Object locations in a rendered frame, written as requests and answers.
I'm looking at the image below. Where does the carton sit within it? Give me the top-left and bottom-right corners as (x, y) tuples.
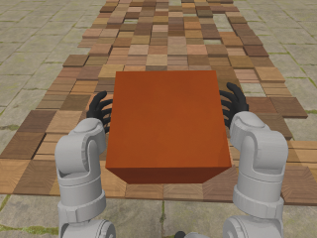
(105, 70), (232, 184)

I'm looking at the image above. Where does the robot left hand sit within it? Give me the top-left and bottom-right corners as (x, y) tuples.
(86, 90), (113, 134)

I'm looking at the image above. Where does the right robot upper arm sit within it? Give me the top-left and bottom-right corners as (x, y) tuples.
(222, 215), (281, 238)

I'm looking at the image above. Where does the robot right hand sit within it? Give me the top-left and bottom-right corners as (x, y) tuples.
(219, 82), (249, 130)

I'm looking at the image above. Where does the robot left forearm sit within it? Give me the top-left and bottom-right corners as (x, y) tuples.
(54, 118), (107, 238)

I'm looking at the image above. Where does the robot right forearm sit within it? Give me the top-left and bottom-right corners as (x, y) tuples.
(229, 111), (289, 238)

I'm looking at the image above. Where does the left robot upper arm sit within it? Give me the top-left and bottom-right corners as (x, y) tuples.
(62, 219), (116, 238)

